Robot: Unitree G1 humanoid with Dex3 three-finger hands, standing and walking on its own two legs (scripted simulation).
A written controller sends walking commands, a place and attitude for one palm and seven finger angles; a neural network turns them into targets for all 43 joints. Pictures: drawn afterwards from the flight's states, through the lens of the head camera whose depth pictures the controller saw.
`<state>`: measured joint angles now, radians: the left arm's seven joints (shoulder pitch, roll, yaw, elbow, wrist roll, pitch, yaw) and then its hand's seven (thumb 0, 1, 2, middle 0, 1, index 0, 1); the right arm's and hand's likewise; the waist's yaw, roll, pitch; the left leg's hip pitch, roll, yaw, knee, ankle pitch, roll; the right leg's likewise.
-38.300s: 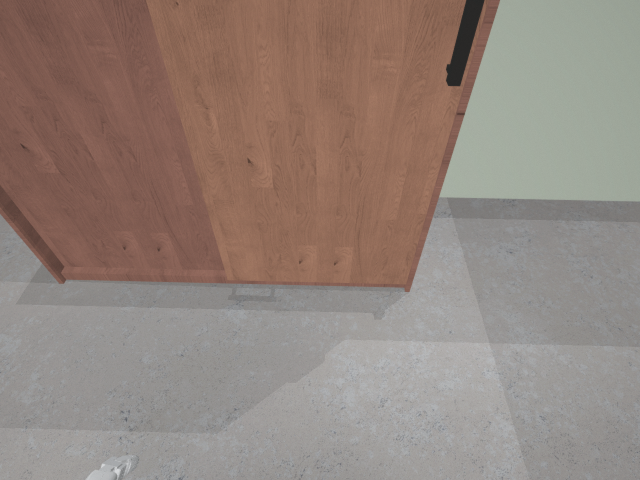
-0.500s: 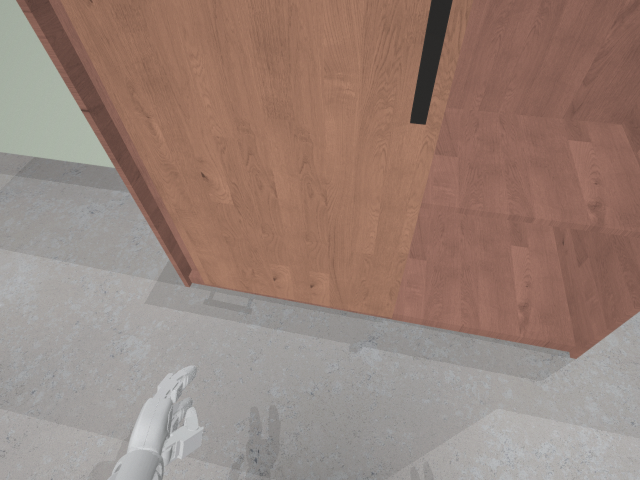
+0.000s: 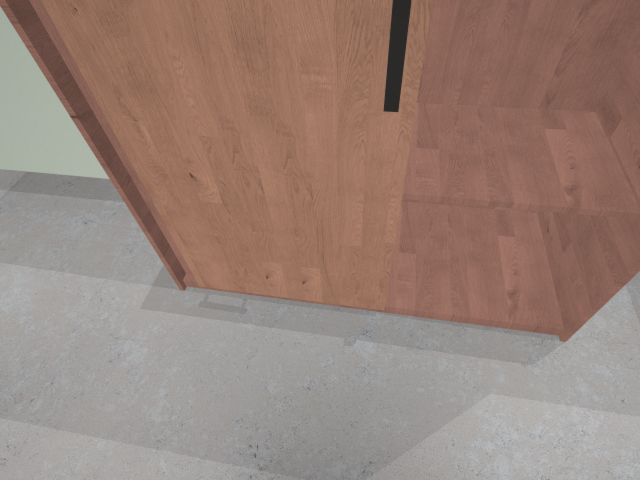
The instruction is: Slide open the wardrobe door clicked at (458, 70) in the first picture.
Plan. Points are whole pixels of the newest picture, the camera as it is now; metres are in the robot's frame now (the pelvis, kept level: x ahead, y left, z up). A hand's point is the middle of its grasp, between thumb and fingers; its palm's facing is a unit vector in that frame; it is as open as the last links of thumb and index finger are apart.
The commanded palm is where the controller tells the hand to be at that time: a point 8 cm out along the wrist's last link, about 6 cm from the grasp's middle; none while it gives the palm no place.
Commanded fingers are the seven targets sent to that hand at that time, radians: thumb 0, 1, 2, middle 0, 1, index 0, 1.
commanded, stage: let the arm hang, fingers relaxed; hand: right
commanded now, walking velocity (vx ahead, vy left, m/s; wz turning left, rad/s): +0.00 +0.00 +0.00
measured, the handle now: (401, 6) +0.70 -0.08 +0.24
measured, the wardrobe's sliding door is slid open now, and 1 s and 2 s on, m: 0.58 0.58 0.58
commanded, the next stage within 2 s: look to check the result in 0.78 s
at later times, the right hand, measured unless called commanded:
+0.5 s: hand out of the picture +0.02 -0.20 -0.16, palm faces -0.01 +0.98 -0.22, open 7.4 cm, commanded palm none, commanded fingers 0.00 -0.90 -0.90 0.20 0.30 0.20 0.30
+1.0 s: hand out of the picture +0.04 -0.19 -0.17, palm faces -0.01 +0.98 -0.19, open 7.4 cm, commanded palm none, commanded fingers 0.00 -0.90 -0.90 0.20 0.30 0.20 0.30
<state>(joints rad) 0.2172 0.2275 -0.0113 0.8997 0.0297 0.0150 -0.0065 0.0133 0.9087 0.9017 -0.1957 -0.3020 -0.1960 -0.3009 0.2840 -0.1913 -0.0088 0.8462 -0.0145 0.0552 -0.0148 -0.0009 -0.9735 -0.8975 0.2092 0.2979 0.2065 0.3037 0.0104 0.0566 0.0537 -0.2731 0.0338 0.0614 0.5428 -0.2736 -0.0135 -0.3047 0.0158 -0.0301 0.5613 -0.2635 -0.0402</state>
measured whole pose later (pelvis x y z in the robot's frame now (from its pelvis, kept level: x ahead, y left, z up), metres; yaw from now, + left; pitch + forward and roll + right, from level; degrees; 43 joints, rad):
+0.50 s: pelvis +0.00 -0.02 +0.01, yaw +1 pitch +0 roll +0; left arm 0.26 0.17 0.00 1.09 0.02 0.01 0.01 0.01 0.92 0.90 -0.20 -0.30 -0.20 -0.30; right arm 0.25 -0.18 0.00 1.10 -0.01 0.01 -0.02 0.01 -0.91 -0.90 0.20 0.30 0.20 0.30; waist 0.01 -0.02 0.04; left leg -0.21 0.05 0.03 0.43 -0.21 -0.03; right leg -0.23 0.04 -0.06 0.45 -0.21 -0.06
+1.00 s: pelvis +0.02 -0.01 +0.01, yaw +1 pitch -1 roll +0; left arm 0.23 0.17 0.00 1.13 0.02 -0.01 0.02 0.01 0.91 0.90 -0.19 -0.30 -0.19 -0.30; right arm 0.23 -0.16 -0.01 1.14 -0.01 0.00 -0.02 0.00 -0.91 -0.90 0.20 0.30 0.20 0.30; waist 0.00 0.00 0.05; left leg -0.16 0.05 0.03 0.40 -0.22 -0.04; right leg -0.17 0.04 -0.06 0.40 -0.22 -0.06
